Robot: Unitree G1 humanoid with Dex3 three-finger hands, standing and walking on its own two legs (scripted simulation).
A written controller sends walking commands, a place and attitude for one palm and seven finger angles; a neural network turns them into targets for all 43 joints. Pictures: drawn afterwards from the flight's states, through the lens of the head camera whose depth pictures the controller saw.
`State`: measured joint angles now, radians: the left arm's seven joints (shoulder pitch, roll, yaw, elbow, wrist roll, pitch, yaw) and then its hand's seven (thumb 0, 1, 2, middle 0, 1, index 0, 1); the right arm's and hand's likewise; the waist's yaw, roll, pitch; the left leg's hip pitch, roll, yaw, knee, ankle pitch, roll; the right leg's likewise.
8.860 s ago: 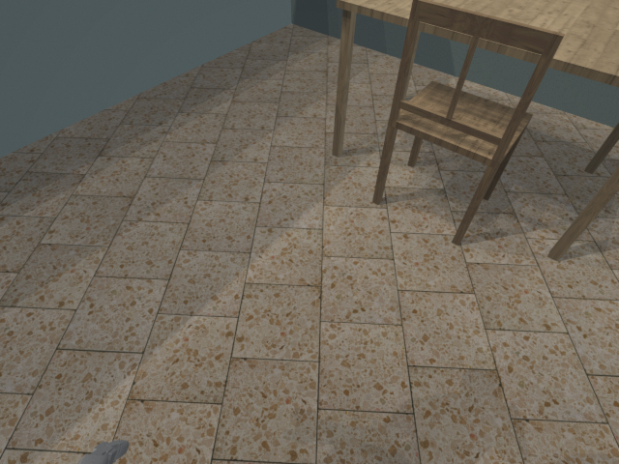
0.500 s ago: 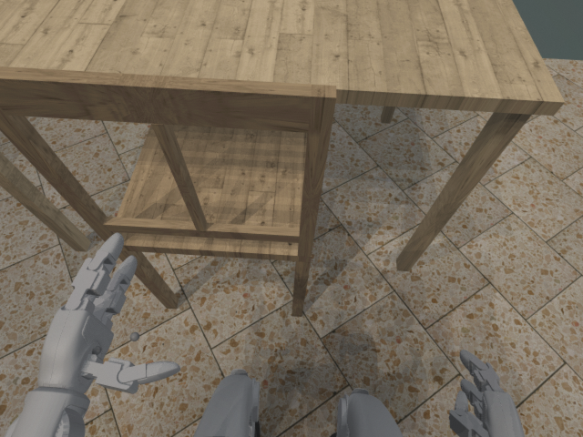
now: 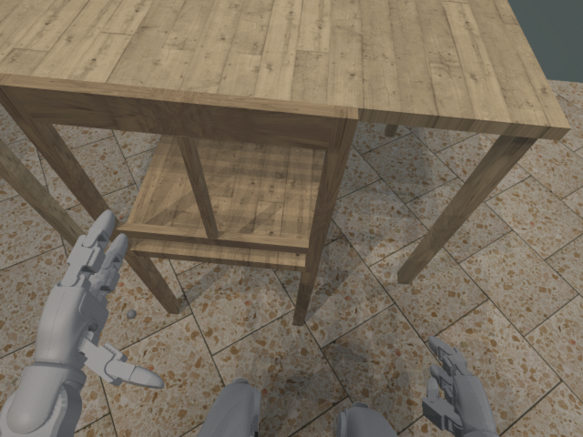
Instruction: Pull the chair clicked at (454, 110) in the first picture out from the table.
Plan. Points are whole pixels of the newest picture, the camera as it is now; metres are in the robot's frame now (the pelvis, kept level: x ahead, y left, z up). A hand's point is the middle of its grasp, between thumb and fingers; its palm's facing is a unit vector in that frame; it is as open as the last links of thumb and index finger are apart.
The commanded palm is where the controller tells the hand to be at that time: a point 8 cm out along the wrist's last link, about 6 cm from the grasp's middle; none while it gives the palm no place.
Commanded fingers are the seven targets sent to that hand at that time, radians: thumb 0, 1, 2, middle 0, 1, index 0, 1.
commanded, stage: raise the hand toward the chair's back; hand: left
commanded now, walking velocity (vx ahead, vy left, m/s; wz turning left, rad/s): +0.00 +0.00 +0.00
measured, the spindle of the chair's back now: (201, 193) +0.46 +0.19 -0.01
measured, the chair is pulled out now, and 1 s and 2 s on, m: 0.00 0.00 0.00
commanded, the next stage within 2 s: aim the fingers beside a spindle in 0.54 s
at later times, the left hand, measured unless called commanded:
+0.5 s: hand (160, 314) +0.25 +0.18 +0.05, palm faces +0.01 -1.00 -0.07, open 16.9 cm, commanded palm +0.22 +0.24 +0.06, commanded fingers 0.00 -0.50 0.30 -0.06 -0.08 -0.06 -0.08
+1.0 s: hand (164, 307) +0.26 +0.18 +0.05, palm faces +0.00 -1.00 -0.05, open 16.9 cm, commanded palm +0.24 +0.23 +0.05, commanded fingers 0.00 -0.50 0.30 -0.06 -0.08 -0.06 -0.08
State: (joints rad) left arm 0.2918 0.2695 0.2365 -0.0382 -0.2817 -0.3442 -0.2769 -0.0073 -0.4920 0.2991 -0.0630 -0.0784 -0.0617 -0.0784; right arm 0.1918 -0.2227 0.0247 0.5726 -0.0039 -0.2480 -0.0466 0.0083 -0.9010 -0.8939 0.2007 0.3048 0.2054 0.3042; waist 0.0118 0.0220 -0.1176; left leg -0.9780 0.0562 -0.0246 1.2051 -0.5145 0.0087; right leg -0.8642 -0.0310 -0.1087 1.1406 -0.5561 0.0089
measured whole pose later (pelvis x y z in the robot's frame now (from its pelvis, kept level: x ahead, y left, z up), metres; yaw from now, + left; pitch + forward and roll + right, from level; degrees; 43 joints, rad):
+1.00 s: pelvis -0.01 -0.02 -0.01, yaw -1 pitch +17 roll -2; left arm 0.19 0.25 0.24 0.11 -0.29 -0.39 -0.30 -0.01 -0.50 0.30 -0.06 -0.08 -0.06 -0.08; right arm 0.20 -0.26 0.00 0.62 0.01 -0.27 -0.06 0.01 -0.90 -0.89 0.20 0.30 0.20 0.30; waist 0.00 0.03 -0.12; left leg -1.00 0.07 -0.02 1.22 -0.51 -0.02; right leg -0.92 -0.02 -0.10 1.20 -0.57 -0.02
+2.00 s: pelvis -0.01 -0.02 -0.03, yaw -1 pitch +21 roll -2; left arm -0.04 0.23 0.20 0.29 -0.23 -0.42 -0.24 -0.01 -0.50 0.30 -0.06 -0.08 -0.06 -0.08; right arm 0.18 -0.25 0.00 0.63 -0.01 -0.21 -0.04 0.01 -0.90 -0.89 0.20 0.30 0.20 0.30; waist 0.00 0.03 -0.15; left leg -1.15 0.06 -0.01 1.32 -0.53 -0.01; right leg -1.07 -0.03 -0.08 1.31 -0.60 -0.02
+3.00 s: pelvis -0.01 -0.02 -0.03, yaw -1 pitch +21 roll -2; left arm -0.07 0.22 0.18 0.33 -0.21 -0.43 -0.21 -0.01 -0.50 0.30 -0.06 -0.08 -0.06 -0.08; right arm 0.18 -0.25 0.00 0.63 -0.01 -0.19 -0.03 0.01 -0.90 -0.89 0.20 0.30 0.20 0.30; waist 0.00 0.03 -0.16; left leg -1.16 0.06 -0.01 1.32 -0.53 -0.01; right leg -1.09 -0.03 -0.08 1.32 -0.60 -0.02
